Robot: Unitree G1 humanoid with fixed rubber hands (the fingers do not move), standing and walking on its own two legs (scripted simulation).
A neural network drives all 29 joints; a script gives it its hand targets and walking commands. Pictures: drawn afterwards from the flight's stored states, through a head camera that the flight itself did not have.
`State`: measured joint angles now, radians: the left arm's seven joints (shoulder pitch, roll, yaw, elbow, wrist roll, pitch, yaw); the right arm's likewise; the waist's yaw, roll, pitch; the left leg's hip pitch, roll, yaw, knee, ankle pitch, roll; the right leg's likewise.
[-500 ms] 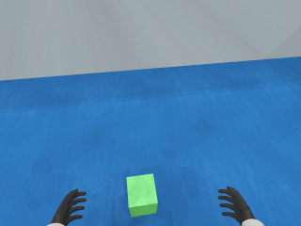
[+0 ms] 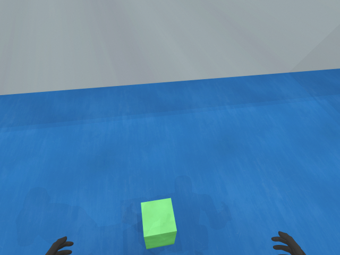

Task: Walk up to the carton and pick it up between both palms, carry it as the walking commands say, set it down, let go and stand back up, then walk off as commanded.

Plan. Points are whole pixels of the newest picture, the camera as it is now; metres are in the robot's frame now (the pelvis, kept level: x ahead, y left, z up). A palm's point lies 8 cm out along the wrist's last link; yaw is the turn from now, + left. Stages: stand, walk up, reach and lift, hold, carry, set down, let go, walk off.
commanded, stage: stand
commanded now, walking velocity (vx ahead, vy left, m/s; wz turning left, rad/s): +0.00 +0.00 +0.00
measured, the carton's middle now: (158, 224) +0.38 +0.04 -0.65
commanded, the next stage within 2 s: walk off in 1.56 s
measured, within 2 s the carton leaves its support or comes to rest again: neither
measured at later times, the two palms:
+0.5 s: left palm out of the picture +0.12 +0.29 -0.10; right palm out of the picture +0.11 -0.29 -0.09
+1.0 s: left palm out of the picture +0.08 +0.30 -0.10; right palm out of the picture +0.08 -0.31 -0.09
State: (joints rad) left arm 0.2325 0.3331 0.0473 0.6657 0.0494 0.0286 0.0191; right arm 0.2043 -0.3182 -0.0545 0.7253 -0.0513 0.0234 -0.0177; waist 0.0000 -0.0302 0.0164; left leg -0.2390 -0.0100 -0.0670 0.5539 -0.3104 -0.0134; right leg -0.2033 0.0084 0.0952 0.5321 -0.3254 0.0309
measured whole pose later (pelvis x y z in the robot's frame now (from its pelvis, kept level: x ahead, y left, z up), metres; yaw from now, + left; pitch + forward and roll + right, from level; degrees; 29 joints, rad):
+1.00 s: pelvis -0.01 +0.00 +0.01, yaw +0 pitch -3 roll +0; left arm 0.17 0.38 0.01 0.94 0.03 0.00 0.02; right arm 0.16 -0.36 -0.01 0.98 -0.02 0.00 -0.02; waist 0.00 -0.02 0.04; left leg -0.15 0.00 -0.06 0.43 -0.24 -0.02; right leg -0.11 0.00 0.08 0.41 -0.26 0.03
